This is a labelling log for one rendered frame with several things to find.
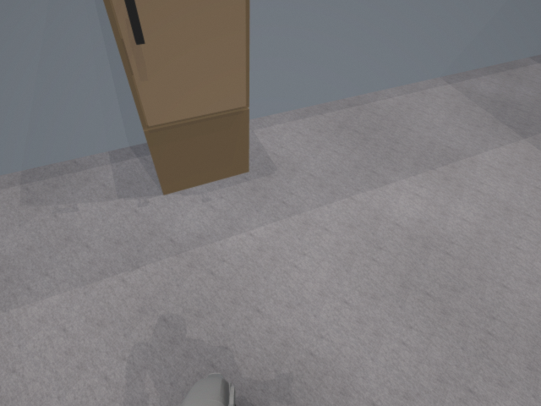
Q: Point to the cupboard door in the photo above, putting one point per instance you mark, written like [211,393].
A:
[193,61]

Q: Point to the left robot thigh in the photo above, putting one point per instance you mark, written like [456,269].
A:
[210,391]

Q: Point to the handle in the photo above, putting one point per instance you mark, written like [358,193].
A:
[134,21]

